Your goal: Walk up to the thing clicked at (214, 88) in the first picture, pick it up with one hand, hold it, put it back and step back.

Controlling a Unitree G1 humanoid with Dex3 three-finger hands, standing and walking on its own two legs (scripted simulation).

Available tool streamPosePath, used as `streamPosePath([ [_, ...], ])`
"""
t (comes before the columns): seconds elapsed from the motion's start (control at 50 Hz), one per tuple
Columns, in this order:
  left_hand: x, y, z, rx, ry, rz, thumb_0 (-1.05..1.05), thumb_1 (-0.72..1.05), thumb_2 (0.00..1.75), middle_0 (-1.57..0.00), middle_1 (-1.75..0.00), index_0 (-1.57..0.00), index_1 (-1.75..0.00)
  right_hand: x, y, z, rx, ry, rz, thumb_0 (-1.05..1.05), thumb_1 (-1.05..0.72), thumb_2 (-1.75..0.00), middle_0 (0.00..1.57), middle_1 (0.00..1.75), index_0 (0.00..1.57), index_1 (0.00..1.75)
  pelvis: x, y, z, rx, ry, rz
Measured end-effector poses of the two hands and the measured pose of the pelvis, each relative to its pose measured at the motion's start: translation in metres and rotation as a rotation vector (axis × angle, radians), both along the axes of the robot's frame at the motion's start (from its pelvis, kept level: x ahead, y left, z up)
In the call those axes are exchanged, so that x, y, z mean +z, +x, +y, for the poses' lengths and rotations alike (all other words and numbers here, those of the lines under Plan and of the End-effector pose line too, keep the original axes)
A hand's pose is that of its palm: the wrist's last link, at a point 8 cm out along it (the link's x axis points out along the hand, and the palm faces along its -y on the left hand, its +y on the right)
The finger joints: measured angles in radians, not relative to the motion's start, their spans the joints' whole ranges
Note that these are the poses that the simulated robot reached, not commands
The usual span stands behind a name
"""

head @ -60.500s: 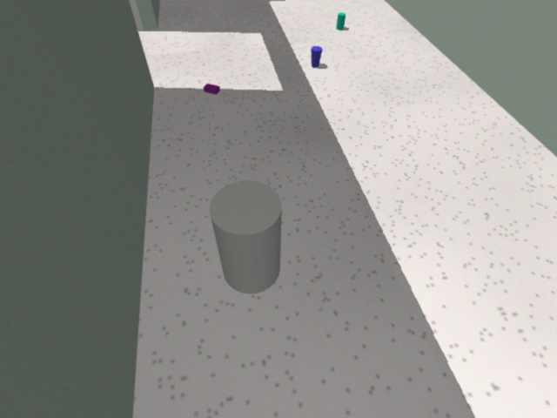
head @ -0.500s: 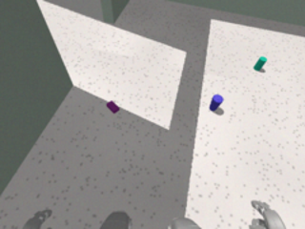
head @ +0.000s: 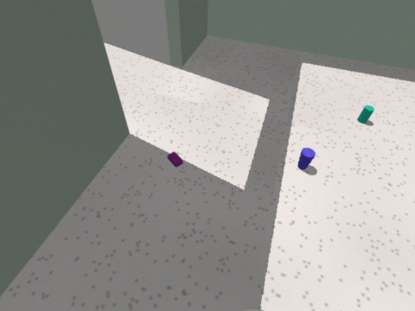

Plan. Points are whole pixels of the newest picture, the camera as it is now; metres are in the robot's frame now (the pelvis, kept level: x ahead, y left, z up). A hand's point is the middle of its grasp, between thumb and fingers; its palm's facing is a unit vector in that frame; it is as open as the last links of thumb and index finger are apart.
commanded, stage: step back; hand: left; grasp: from above
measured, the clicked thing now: (175, 159) +1.09 +0.21 -0.75
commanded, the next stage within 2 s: stand in 0.74 s
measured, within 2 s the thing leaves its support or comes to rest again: neither
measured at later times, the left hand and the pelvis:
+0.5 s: hand out of the picture +0.10 +0.26 -0.15, palm faces +0.01 -0.92 -0.38, open 7.4 cm; pelvis +0.05 -0.01 +0.00, yaw +0 degrees
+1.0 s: hand (91, 308) +0.16 +0.25 -0.14, palm faces -0.06 -0.94 -0.33, open 7.4 cm; pelvis +0.07 +0.01 +0.01, yaw -2 degrees
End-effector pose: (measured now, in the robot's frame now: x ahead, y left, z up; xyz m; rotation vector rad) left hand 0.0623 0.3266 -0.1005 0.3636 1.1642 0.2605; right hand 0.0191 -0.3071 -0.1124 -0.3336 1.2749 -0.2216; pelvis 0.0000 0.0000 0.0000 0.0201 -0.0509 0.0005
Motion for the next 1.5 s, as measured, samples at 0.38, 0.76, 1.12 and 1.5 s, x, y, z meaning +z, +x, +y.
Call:
streamPosePath([
  [0.38, 0.001, 0.017, -0.045, 0.005, -0.037, 0.001, 0.00, 0.90, 0.90, -0.21, -0.30, -0.20, -0.30, 0.001, 0.080, -0.032, 0.043, -0.007, -0.078, 0.01, -0.91, -0.89, 0.21, 0.30, 0.20, 0.30, 0.003, 0.034, -0.024, -0.008, -0.021, 0.002],
  [0.76, -0.016, 0.080, -0.014, -0.037, -0.050, 0.019, 0.00, 0.91, 0.90, -0.21, -0.30, -0.20, -0.30, 0.003, 0.141, 0.021, 0.033, 0.021, -0.131, 0.01, -0.90, -0.89, 0.21, 0.30, 0.20, 0.30, -0.001, 0.060, 0.004, -0.036, -0.031, 0.017],
  [1.12, -0.001, 0.095, -0.031, -0.070, -0.085, 0.035, 0.00, 0.91, 0.90, -0.21, -0.30, -0.20, -0.30, 0.014, 0.119, 0.012, -0.019, 0.035, -0.078, 0.01, -0.91, -0.89, 0.21, 0.30, 0.20, 0.30, 0.018, 0.067, 0.003, -0.031, -0.021, 0.005],
  [1.5, -0.001, 0.095, -0.030, -0.062, -0.077, 0.084, 0.00, 0.91, 0.90, -0.21, -0.30, -0.20, -0.30, 0.011, 0.106, 0.010, -0.043, 0.035, -0.010, 0.01, -0.91, -0.89, 0.21, 0.30, 0.20, 0.30, 0.020, 0.077, 0.001, -0.032, -0.018, 0.025],
])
